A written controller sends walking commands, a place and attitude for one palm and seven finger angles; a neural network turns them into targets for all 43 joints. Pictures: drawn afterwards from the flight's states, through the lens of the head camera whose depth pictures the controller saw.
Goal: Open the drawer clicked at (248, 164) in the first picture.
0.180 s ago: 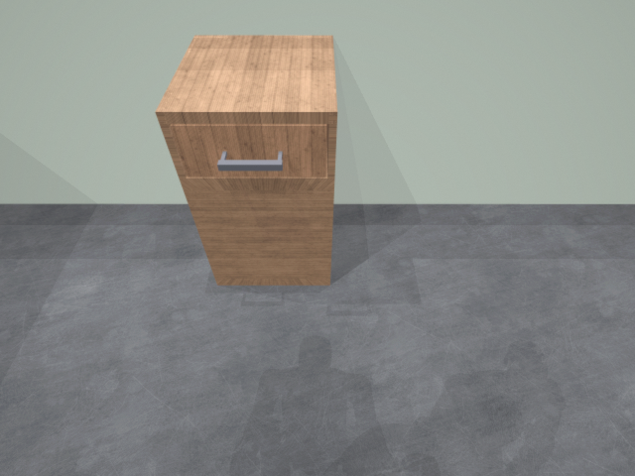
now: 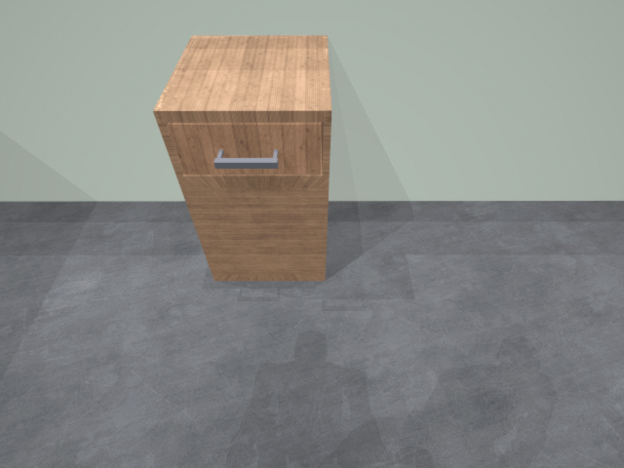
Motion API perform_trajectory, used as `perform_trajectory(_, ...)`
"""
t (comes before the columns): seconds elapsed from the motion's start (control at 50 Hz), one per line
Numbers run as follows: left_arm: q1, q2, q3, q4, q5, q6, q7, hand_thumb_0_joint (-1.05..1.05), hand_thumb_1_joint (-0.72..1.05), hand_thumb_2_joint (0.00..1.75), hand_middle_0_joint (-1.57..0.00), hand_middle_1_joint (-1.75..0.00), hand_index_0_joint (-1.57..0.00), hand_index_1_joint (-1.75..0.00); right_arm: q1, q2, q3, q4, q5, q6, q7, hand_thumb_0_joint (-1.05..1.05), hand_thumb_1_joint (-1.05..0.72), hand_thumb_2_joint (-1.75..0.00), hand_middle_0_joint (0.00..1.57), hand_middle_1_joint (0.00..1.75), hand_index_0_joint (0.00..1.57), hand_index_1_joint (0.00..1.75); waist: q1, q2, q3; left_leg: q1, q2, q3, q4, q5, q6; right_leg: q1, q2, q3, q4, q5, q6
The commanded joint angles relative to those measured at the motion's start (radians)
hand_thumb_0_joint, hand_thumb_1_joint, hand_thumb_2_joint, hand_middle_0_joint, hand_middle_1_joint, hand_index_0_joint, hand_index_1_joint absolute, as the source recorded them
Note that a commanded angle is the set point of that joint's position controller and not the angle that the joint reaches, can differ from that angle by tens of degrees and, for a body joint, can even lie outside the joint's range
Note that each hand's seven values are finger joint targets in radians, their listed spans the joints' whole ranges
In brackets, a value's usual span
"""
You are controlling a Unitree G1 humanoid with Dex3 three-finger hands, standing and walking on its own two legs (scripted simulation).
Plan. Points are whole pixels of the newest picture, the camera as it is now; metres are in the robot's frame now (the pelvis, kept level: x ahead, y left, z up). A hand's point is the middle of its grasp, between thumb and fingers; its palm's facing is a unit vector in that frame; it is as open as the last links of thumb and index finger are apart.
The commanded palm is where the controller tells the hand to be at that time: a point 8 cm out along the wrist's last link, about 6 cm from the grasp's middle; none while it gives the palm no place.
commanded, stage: stand and wait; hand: left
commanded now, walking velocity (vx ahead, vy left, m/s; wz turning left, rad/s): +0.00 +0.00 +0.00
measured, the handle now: (247, 158) +0.85 +0.22 -0.15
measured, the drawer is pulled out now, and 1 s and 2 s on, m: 0.00 0.00 0.00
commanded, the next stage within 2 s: look at it before walking up in 0.10 s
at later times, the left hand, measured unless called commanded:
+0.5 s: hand out of the picture -0.01 +0.17 -0.17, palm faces +0.03 -0.98 -0.19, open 7.3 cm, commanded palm none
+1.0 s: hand out of the picture +0.00 +0.17 -0.19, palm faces +0.07 -0.98 -0.17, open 7.3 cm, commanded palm none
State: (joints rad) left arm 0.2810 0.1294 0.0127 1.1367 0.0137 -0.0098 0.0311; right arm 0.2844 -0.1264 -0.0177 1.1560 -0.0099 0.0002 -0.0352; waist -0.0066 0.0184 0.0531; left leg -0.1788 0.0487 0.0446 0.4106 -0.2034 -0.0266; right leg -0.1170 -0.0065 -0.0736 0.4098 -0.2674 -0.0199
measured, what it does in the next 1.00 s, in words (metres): stands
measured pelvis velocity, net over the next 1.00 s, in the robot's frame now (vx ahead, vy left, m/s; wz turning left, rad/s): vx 0.03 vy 0.00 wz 0.02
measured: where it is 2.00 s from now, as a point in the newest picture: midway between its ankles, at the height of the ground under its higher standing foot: (332, 443)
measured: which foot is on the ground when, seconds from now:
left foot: down 0.00-1.00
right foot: down 0.00-1.00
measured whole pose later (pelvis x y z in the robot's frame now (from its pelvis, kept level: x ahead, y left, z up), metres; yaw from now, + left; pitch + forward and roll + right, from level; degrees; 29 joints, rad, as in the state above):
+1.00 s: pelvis +0.03 +0.00 -0.01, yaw +1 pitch -1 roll -1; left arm 0.34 0.13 0.04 1.13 0.02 0.00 0.02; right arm 0.34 -0.12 -0.03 1.16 -0.02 0.01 -0.01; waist -0.01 0.01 0.02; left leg -0.22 0.06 0.04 0.56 -0.32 0.01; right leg -0.12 -0.01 -0.09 0.50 -0.36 -0.02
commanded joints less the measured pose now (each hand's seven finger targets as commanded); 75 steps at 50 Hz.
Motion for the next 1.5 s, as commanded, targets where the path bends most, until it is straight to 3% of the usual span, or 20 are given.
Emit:
perform_trajectory(0.0,0.078,0.108,0.023,-0.017,-0.004,-0.011,0.011,0.0,0.9,0.9,-0.2,-0.3,-0.2,-0.3,0.081,-0.087,-0.021,-0.016,-0.002,-0.01,-0.009,0.0,-0.9,-0.9,0.2,0.3,0.2,0.3,0.0,-0.027,0.038,0.031,0.057,-0.054,-0.047,0.15,0.045,-0.084,-0.09,0.078,-0.099,0.134,-0.02)
perform_trajectory(0.76,0.069,0.119,0.023,-0.016,-0.004,-0.012,0.008,0.0,0.9,0.9,-0.2,-0.3,-0.2,-0.3,0.069,-0.097,-0.018,-0.012,-0.003,-0.014,-0.009,0.0,-0.9,-0.9,0.2,0.3,0.2,0.3,0.0,-0.011,0.029,0.042,0.06,-0.052,-0.059,0.16,0.043,-0.076,-0.093,0.082,-0.099,0.15,-0.02)
perform_trajectory(0.9,0.123,0.134,0.048,-0.017,0.008,0.004,-0.001,0.0,0.9,0.9,-0.2,-0.3,-0.2,-0.3,0.084,-0.054,-0.029,-0.031,-0.019,0.005,0.013,0.0,-0.9,-0.9,0.2,0.3,0.2,0.3,0.012,-0.14,0.128,-0.123,-0.021,0.041,0.121,-0.209,0.043,-0.148,-0.153,0.178,-0.18,-0.431,-0.086)
perform_trajectory(0.94,0.111,0.139,0.057,-0.03,0.009,-0.002,-0.003,0.0,0.9,0.9,-0.2,-0.3,-0.2,-0.3,0.083,-0.042,-0.031,-0.038,-0.02,-0.004,0.018,0.0,-0.9,-0.9,0.2,0.3,0.2,0.3,0.007,-0.162,0.142,-0.13,-0.016,0.056,0.177,-0.177,0.045,-0.169,-0.189,0.201,-0.181,-0.432,-0.112)
perform_trajectory(0.98,0.093,0.125,0.06,-0.045,0.008,-0.011,-0.008,0.0,0.9,0.9,-0.2,-0.3,-0.2,-0.3,0.135,-0.04,-0.031,-0.027,-0.018,-0.019,0.017,0.0,-0.9,-0.9,0.2,0.3,0.2,0.3,-0.024,-0.076,0.128,-0.052,-0.005,0.05,0.117,-0.134,0.051,-0.2,-0.161,0.152,-0.087,-0.323,-0.112)
perform_trajectory(1.02,0.065,0.085,0.057,-0.068,0.009,-0.015,-0.018,0.0,0.9,0.9,-0.2,-0.3,-0.2,-0.3,0.265,-0.082,-0.04,0.017,-0.022,-0.033,0.011,0.0,-0.9,-0.9,0.2,0.3,0.2,0.3,-0.065,0.144,0.126,0.063,0.093,-0.115,-0.01,-0.078,0.104,-0.303,-0.043,0.012,0.173,-0.204,-0.071)
perform_trajectory(1.04,0.031,0.06,0.053,-0.093,0.007,-0.02,-0.022,0.0,0.9,0.9,-0.2,-0.3,-0.2,-0.3,0.364,-0.129,-0.055,0.046,-0.03,-0.042,0.002,0.0,-0.9,-0.9,0.2,0.3,0.2,0.3,-0.096,0.309,0.09,0.183,0.223,-0.337,-0.1,-0.007,0.183,-0.434,0.014,-0.075,0.412,-0.192,-0.039)
perform_trajectory(1.06,-0.055,0.062,0.046,-0.137,0.009,-0.027,-0.021,0.0,0.9,0.9,-0.2,-0.3,-0.2,-0.3,0.438,-0.133,-0.052,0.058,-0.034,-0.044,-0.009,0.0,-0.9,-0.9,0.2,0.3,0.2,0.3,-0.127,0.317,0.116,0.266,0.295,-0.459,-0.145,0.194,0.257,-0.592,0.016,-0.042,0.589,-0.323,-0.036)
perform_trajectory(1.08,-0.088,0.068,0.05,-0.154,0.011,-0.034,-0.021,0.0,0.9,0.9,-0.2,-0.3,-0.2,-0.3,0.45,-0.124,-0.042,0.061,-0.036,-0.049,-0.014,0.0,-0.9,-0.9,0.2,0.3,0.2,0.3,-0.12,0.262,0.109,0.284,0.322,-0.462,-0.114,0.362,0.287,-0.637,-0.029,0.018,0.685,-0.318,-0.045)
perform_trajectory(1.12,-0.108,0.059,0.052,-0.168,0.001,-0.039,-0.03,0.0,0.9,0.9,-0.2,-0.3,-0.2,-0.3,0.374,-0.121,-0.041,0.028,-0.033,-0.061,-0.014,0.0,-0.9,-0.9,0.2,0.3,0.2,0.3,-0.079,0.105,0.099,0.19,0.326,-0.386,-0.112,0.358,0.281,-0.584,-0.079,0.054,0.656,-0.266,-0.043)
perform_trajectory(1.16,-0.084,0.044,0.055,-0.18,-0.001,-0.031,-0.046,0.0,0.9,0.9,-0.2,-0.3,-0.2,-0.3,0.266,-0.138,-0.043,-0.004,-0.033,-0.07,-0.015,0.0,-0.9,-0.9,0.2,0.3,0.2,0.3,-0.028,0.128,0.082,0.057,0.273,-0.283,-0.143,0.154,0.226,-0.441,-0.089,0.044,0.518,-0.215,-0.034)
perform_trajectory(1.2,-0.021,0.036,0.056,-0.165,0.001,-0.026,-0.058,0.0,0.9,0.9,-0.2,-0.3,-0.2,-0.3,0.189,-0.139,-0.042,-0.027,-0.029,-0.069,-0.013,0.0,-0.9,-0.9,0.2,0.3,0.2,0.3,0.019,0.144,0.06,-0.079,0.192,-0.176,-0.125,0.024,0.172,-0.229,-0.045,-0.021,0.329,-0.107,-0.021)
perform_trajectory(1.24,0.146,0.072,0.073,-0.099,0.0,-0.023,-0.056,0.0,0.9,0.9,-0.2,-0.3,-0.2,-0.3,0.163,-0.134,-0.045,-0.031,-0.019,-0.06,-0.008,0.0,-0.9,-0.9,0.2,0.3,0.2,0.3,0.091,0.037,0.009,-0.226,0.109,-0.095,0.019,-0.107,0.133,0.065,0.012,-0.067,0.193,0.015,-0.018)
perform_trajectory(1.26,0.268,0.142,0.091,-0.065,0.005,-0.031,-0.046,0.0,0.9,0.9,-0.2,-0.3,-0.2,-0.3,0.155,-0.1,-0.043,-0.044,-0.009,-0.057,-0.002,0.0,-0.9,-0.9,0.2,0.3,0.2,0.3,0.147,-0.139,-0.018,-0.351,0.014,-0.013,0.245,-0.215,0.098,0.211,-0.086,0.082,0.061,-0.144,-0.041)
perform_trajectory(1.28,0.345,0.238,0.109,-0.046,0.008,-0.037,-0.03,0.0,0.9,0.9,-0.2,-0.3,-0.2,-0.3,0.141,-0.03,-0.035,-0.084,0.0,-0.053,0.008,0.0,-0.9,-0.9,0.2,0.3,0.2,0.3,0.163,-0.455,-0.027,-0.49,-0.08,0.055,0.588,-0.406,0.069,0.213,-0.354,0.511,-0.174,-0.341,-0.121)
perform_trajectory(1.3,0.288,0.224,0.097,-0.071,-0.001,-0.029,-0.014,0.0,0.9,0.9,-0.2,-0.3,-0.2,-0.3,0.099,-0.077,-0.047,-0.109,-0.008,-0.036,0.018,0.0,-0.9,-0.9,0.2,0.3,0.2,0.3,0.127,-0.334,0.028,-0.506,-0.026,-0.038,0.778,-0.392,0.075,0.094,-0.406,0.63,-0.27,-0.498,-0.172)
perform_trajectory(1.32,0.177,0.202,0.098,-0.102,-0.002,-0.022,-0.011,0.0,0.9,0.9,-0.2,-0.3,-0.2,-0.3,0.096,-0.064,-0.055,-0.112,-0.013,-0.034,0.029,0.0,-0.9,-0.9,0.2,0.3,0.2,0.3,0.078,-0.218,0.069,-0.513,0.013,-0.041,0.797,-0.335,0.069,0.007,-0.395,0.549,-0.27,-0.504,-0.197)
perform_trajectory(1.36,0.062,0.133,0.075,-0.139,0.012,-0.035,-0.001,0.0,0.9,0.9,-0.2,-0.3,-0.2,-0.3,0.079,-0.039,-0.051,-0.097,-0.02,-0.028,0.026,0.0,-0.9,-0.9,0.2,0.3,0.2,0.3,0.019,-0.184,0.102,-0.448,0.072,-0.074,0.773,-0.233,0.057,-0.164,-0.357,0.446,-0.231,-0.362,-0.193)
perform_trajectory(1.44,0.078,0.129,0.073,-0.116,0.016,-0.058,-0.009,0.0,0.9,0.9,-0.2,-0.3,-0.2,-0.3,0.071,0.009,-0.041,-0.107,-0.014,-0.022,0.043,0.0,-0.9,-0.9,0.2,0.3,0.2,0.3,-0.001,-0.087,0.046,-0.278,0.057,0.014,0.457,-0.168,0.043,-0.166,-0.272,0.211,-0.215,-0.023,-0.183)
perform_trajectory(1.48,0.113,0.133,0.074,-0.091,0.013,-0.06,-0.016,0.0,0.9,0.9,-0.2,-0.3,-0.2,-0.3,0.019,0.006,-0.037,-0.13,-0.011,-0.031,0.045,0.0,-0.9,-0.9,0.2,0.3,0.2,0.3,0.02,-0.093,0.026,-0.252,0.025,0.057,0.321,-0.13,0.036,-0.092,-0.248,0.189,-0.184,0.079,-0.184)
